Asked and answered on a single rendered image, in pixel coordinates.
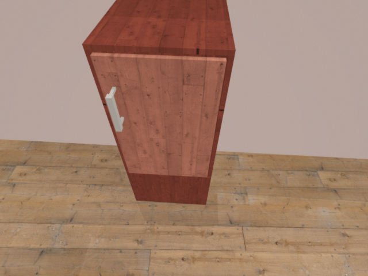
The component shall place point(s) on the cupboard door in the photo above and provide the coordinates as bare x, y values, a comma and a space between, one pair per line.
170, 106

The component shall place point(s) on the handle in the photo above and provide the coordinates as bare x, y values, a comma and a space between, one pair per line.
117, 121

